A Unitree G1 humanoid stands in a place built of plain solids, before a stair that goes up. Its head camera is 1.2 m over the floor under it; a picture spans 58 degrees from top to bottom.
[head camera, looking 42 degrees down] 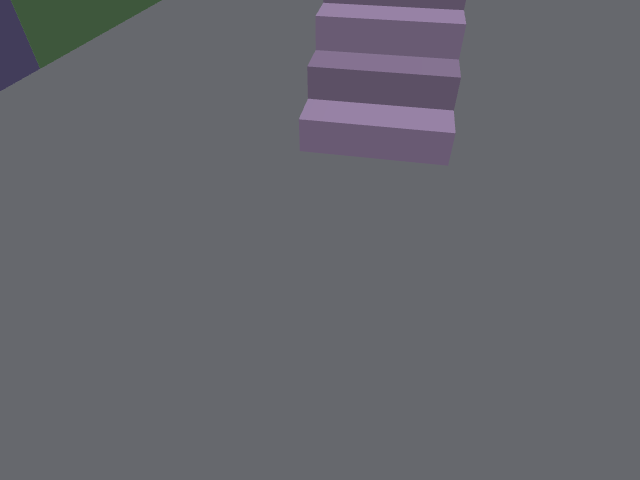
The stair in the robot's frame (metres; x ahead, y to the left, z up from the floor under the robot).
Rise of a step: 0.18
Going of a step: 0.23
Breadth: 0.78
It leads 11 degrees to the right of straight ahead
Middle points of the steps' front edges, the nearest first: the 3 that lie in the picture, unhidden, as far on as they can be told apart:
1.97 -0.27 0.18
2.20 -0.32 0.36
2.43 -0.36 0.55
